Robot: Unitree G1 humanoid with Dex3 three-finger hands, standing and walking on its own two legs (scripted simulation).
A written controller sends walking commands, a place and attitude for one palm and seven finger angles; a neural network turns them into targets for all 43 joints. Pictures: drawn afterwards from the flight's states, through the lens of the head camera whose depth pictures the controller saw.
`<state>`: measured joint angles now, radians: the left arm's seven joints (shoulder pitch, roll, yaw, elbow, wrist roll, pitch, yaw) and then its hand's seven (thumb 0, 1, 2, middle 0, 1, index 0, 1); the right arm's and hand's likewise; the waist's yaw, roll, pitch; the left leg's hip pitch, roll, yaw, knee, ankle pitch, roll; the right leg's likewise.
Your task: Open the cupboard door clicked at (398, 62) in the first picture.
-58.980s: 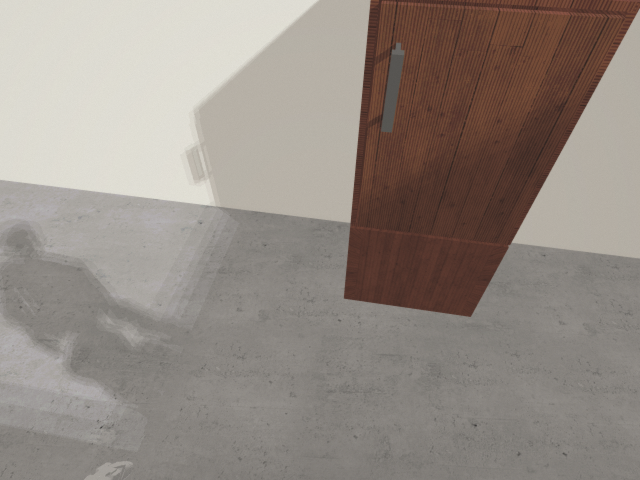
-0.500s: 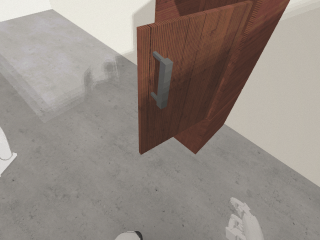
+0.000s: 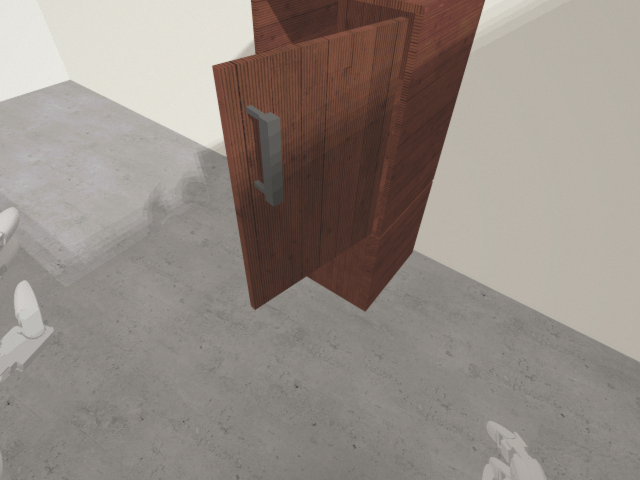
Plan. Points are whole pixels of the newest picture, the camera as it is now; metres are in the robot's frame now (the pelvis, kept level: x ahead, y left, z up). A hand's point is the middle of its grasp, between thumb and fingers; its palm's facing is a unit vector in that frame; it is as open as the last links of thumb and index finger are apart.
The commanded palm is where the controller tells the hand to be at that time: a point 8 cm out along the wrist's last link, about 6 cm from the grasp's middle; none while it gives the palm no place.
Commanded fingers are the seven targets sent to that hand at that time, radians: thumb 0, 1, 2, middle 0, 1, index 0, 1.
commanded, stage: stop stepping back and stand still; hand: left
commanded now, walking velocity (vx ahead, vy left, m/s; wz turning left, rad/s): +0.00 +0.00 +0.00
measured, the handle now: (264, 156) +0.60 +0.11 +0.11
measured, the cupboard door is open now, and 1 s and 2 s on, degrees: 78 78 78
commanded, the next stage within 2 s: let the arm hang, fingers relaxed in 0.88 s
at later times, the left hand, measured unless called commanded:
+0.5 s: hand out of the picture +0.16 +0.28 +0.17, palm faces +0.39 -0.80 -0.46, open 7.4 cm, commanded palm +0.10 +0.32 +0.19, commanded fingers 0.00 0.90 0.90 -0.20 -0.30 -0.20 -0.30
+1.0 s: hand out of the picture +0.16 +0.29 +0.16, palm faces +0.39 -0.78 -0.48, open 7.4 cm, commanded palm none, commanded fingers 0.00 0.90 0.90 -0.20 -0.30 -0.20 -0.30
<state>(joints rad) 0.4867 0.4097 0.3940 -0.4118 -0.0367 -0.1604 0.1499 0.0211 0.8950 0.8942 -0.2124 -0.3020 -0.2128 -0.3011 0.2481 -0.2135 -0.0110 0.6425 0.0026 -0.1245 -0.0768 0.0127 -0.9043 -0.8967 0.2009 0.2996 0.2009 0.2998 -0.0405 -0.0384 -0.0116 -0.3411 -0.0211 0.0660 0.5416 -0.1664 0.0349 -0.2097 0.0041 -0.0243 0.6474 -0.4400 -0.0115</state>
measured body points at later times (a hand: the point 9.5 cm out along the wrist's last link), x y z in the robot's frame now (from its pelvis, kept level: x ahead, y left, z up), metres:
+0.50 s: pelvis -0.04 +0.02 +0.02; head -0.03 +0.03 +0.46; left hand +0.13 +0.32 +0.20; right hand +0.14 -0.20 -0.06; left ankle +0.00 +0.13 -0.73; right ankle -0.02 -0.09 -0.73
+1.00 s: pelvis -0.04 +0.03 +0.02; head -0.03 +0.03 +0.47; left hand +0.13 +0.33 +0.19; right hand +0.12 -0.20 -0.08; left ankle +0.00 +0.13 -0.73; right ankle -0.02 -0.09 -0.73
